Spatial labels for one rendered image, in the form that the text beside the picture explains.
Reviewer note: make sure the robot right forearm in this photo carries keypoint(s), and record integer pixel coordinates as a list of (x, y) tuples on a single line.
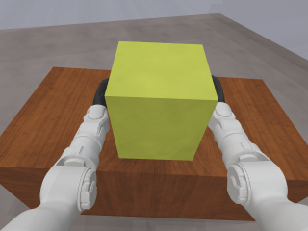
[(232, 140)]

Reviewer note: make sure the right robot hand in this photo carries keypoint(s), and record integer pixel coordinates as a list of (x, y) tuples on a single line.
[(219, 89)]

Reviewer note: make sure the carton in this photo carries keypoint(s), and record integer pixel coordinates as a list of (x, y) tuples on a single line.
[(160, 98)]

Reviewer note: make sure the left robot hand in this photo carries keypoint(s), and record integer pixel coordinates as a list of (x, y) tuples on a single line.
[(99, 98)]

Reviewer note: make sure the left robot upper arm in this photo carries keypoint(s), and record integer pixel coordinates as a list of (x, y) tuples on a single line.
[(67, 191)]

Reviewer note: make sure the robot left forearm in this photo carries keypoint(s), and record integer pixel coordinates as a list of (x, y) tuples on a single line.
[(88, 142)]

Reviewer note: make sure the right robot upper arm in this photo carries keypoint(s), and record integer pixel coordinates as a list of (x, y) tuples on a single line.
[(260, 187)]

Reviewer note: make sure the pedestal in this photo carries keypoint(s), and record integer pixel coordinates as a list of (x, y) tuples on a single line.
[(146, 188)]

